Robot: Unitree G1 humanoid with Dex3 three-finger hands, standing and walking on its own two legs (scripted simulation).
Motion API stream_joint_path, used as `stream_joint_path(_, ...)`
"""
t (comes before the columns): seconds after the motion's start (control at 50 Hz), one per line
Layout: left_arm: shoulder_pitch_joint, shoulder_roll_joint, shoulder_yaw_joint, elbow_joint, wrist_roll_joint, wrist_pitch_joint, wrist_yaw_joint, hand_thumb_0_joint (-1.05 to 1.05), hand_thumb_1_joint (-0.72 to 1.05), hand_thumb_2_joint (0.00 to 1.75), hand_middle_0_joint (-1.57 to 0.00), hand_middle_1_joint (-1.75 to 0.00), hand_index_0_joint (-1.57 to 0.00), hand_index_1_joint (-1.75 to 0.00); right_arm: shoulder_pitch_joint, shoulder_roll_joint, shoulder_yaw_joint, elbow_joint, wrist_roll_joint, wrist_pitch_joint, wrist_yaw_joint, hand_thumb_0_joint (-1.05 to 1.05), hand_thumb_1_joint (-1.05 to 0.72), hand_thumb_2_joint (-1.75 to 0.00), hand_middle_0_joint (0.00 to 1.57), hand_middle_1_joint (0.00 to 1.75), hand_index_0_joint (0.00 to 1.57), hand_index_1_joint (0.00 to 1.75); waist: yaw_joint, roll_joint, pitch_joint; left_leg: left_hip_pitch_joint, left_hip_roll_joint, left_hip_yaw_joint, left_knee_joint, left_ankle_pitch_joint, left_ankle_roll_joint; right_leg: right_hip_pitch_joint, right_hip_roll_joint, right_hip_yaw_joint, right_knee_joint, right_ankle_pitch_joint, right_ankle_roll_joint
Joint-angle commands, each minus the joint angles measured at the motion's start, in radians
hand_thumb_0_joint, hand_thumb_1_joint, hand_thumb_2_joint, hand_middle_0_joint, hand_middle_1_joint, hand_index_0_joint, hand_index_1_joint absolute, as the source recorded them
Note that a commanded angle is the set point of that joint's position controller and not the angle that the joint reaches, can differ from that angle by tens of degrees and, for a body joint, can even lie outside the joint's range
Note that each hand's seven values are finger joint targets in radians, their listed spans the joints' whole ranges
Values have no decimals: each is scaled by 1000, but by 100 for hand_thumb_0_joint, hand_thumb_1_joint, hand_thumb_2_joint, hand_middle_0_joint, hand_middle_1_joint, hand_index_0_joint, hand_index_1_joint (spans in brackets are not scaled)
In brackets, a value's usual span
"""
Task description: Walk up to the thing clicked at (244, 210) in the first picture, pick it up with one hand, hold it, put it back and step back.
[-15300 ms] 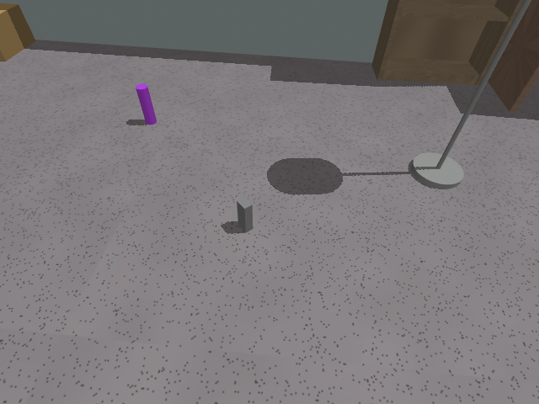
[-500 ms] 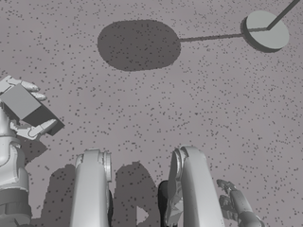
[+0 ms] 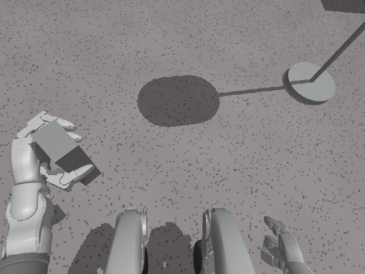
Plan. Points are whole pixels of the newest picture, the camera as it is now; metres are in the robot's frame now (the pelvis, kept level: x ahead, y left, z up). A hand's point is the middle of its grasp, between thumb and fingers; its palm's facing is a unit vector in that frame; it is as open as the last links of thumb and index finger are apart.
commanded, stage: hold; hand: left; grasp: from the side
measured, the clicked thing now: (72, 157) +0.36 +0.22 +0.01
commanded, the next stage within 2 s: crouch in 1.74 s
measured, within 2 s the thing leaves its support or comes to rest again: neither
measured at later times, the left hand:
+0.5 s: hand (51, 107) +0.38 +0.20 +0.16, palm faces +0.19 -0.98 -0.04, open 10.2 cm
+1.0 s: hand (50, 76) +0.39 +0.18 +0.20, palm faces +0.20 -0.98 -0.04, open 10.0 cm
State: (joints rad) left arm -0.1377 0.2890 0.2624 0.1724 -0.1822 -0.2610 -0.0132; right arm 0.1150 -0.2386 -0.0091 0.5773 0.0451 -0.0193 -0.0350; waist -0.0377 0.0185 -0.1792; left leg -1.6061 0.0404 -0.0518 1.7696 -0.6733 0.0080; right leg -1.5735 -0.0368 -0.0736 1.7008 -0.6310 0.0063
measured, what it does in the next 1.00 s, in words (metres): rises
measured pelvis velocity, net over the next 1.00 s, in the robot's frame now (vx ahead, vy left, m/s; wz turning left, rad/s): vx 0.05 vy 0.00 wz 0.03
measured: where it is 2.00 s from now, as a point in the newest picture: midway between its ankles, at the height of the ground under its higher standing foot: outside the picture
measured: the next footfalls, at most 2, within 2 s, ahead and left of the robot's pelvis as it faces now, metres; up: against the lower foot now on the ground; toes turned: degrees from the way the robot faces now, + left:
none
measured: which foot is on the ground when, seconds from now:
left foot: down 0.00-1.00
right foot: down 0.00-1.00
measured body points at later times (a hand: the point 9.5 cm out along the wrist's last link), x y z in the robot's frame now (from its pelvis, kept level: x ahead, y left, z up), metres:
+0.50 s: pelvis +0.04 +0.00 +0.13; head +0.13 +0.02 +0.57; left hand +0.36 +0.25 +0.16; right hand +0.18 -0.25 +0.02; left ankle +0.06 +0.11 -0.50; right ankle +0.07 -0.13 -0.50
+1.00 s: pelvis +0.05 +0.00 +0.17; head +0.13 +0.01 +0.61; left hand +0.37 +0.24 +0.21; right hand +0.19 -0.24 +0.06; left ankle +0.06 +0.11 -0.50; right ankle +0.07 -0.13 -0.50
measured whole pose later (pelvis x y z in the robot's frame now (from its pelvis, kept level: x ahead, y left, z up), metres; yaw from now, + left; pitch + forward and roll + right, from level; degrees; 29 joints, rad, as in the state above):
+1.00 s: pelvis +0.05 +0.00 +0.17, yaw +2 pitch +12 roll -2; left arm -0.13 0.19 0.15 0.37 -0.12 -0.32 0.04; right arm 0.22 -0.21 0.00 0.64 -0.01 -0.03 -0.04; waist -0.04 0.00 -0.07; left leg -0.76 0.04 -0.01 1.04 -0.49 0.00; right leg -0.74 -0.02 -0.06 0.98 -0.46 0.01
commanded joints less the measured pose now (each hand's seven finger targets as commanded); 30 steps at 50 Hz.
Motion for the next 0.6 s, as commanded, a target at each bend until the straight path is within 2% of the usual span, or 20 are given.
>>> stream_joint_path(0.0,-81,111,16,-208,-9,-47,26,0,8,119,-124,-143,-128,-140,78,-154,-58,-93,3,-51,-26,0,-90,-89,20,30,20,30,-9,79,-477,528,-24,-38,-379,234,4,390,37,26,-318,227,-29)
stream_joint_path(0.04,-171,132,25,-266,-12,-53,30,0,7,120,-125,-144,-130,-142,88,-155,-63,-92,1,-55,-30,0,-90,-89,20,30,20,30,-20,75,-466,554,-27,-25,-403,272,10,453,40,31,-363,267,-28)
stream_joint_path(0.06,-185,136,24,-267,-12,-53,30,0,4,118,-125,-143,-130,-141,80,-157,-66,-96,1,-58,-33,0,-90,-89,20,30,20,30,-19,73,-437,563,-28,-23,-424,254,10,473,39,33,-385,255,-28)
stream_joint_path(0.14,-165,133,38,-175,3,-61,37,0,6,118,-124,-142,-128,-140,98,-140,-55,-81,-4,-63,-32,0,-89,-89,20,30,20,30,-6,52,-364,623,-24,-26,-499,284,8,545,41,30,-446,275,-28)
stream_joint_path(0.16,-187,124,30,-186,-1,-70,35,0,6,117,-124,-141,-128,-139,100,-138,-51,-80,-6,-65,-31,0,-89,-89,20,30,20,30,-2,62,-365,653,-22,-30,-521,304,5,560,40,29,-457,293,-28)
stream_joint_path(0.18,-198,90,-6,-178,-1,-73,30,0,7,117,-125,-141,-129,-139,98,-139,-55,-83,-8,-68,-29,0,-89,-89,20,30,20,30,-12,64,-360,675,-23,-28,-536,297,5,567,39,29,-475,292,-27)
stream_joint_path(0.2,-194,84,-10,-164,1,-76,29,0,7,117,-127,-142,-130,-140,106,-125,-44,-85,-9,-69,-27,0,-90,-89,20,30,20,30,-14,66,-354,696,-23,-27,-556,309,4,593,40,27,-496,302,-26)
stream_joint_path(0.22,-200,94,-2,-150,1,-76,25,0,6,117,-127,-142,-130,-140,108,-142,-56,-82,-10,-71,-26,0,-90,-89,20,30,20,30,-5,75,-342,723,-21,-25,-576,316,1,603,39,28,-512,306,-28)
stream_joint_path(0.26,-209,92,-27,-133,18,-79,18,0,6,115,-125,-139,-129,-138,104,-142,-55,-79,-15,-74,-23,0,-90,-89,20,30,20,30,1,99,-331,771,-20,-22,-608,326,-5,617,38,28,-541,308,-30)
stream_joint_path(0.28,-189,100,-23,-136,22,-80,16,0,5,115,-125,-139,-128,-137,111,-141,-55,-83,-15,-74,-22,0,-90,-89,20,30,20,30,4,92,-347,803,-16,-24,-623,354,-6,644,39,24,-554,327,-30)
stream_joint_path(0.3,-193,80,-41,-144,21,-84,13,0,5,114,-125,-138,-128,-137,105,-139,-55,-86,-15,-75,-19,0,-90,-89,20,30,20,30,11,92,-332,814,-20,-21,-645,334,-7,657,39,24,-575,309,-31)
stream_joint_path(0.32,-198,83,-30,-147,15,-88,12,0,2,112,-124,-136,-127,-135,114,-134,-53,-82,-17,-75,-18,0,-90,-89,20,30,20,30,9,94,-348,832,-18,-19,-650,364,-8,687,42,22,-585,337,-31)
stream_joint_path(0.34,-178,70,-38,-140,13,-87,14,0,3,112,-123,-135,-126,-134,116,-135,-53,-86,-17,-76,-16,0,-90,-89,20,30,20,30,9,78,-353,838,-21,-15,-661,367,-6,717,41,21,-600,345,-30)
stream_joint_path(0.36,-201,82,-20,-163,8,-96,15,0,4,111,-123,-134,-126,-133,106,-134,-53,-85,-19,-78,-15,0,-90,-89,20,30,20,30,15,79,-334,845,-20,-18,-684,356,-6,723,44,19,-612,336,-30)
stream_joint_path(0.42,-201,80,-8,-148,11,-103,34,0,4,112,-122,-135,-125,-133,117,-128,-48,-79,-23,-77,-16,0,-91,-89,20,30,20,30,13,57,-326,862,-23,-12,-711,368,-4,774,46,20,-643,352,-28)
stream_joint_path(0.44,-221,66,-25,-145,13,-109,37,0,4,113,-123,-135,-125,-135,111,-124,-45,-75,-26,-78,-15,0,-91,-89,20,30,20,30,4,50,-288,850,-25,-6,-720,349,-1,773,45,23,-655,345,-26)
stream_joint_path(0.46,-231,71,-14,-137,16,-113,45,0,6,113,-123,-135,-125,-134,115,-121,-44,-74,-27,-80,-17,0,-90,-89,20,30,20,30,6,55,-293,863,-26,-1,-728,357,-1,786,44,25,-666,354,-26)
stream_joint_path(0.5,-257,51,-42,-126,26,-121,50,0,5,112,-121,-134,-124,-133,127,-121,-44,-67,-33,-77,-20,0,-90,-89,20,30,20,30,-10,42,-297,892,-24,0,-738,396,-2,809,45,24,-678,389,-26)
stream_joint_path(0.54,-247,59,-42,-118,32,-125,49,0,6,111,-119,-131,-121,-131,123,-119,-44,-69,-35,-73,-22,0,-90,-89,20,30,20,30,2,40,-270,901,-28,4,-763,385,-1,832,45,25,-702,382,-25)
stream_joint_path(0.58,-242,57,-55,-114,38,-127,43,0,6,112,-120,-132,-122,-131,125,-121,-45,-68,-38,-74,-24,0,-91,-89,20,30,20,30,3,36,-288,935,-28,10,-774,412,-1,871,43,29,-727,410,-23)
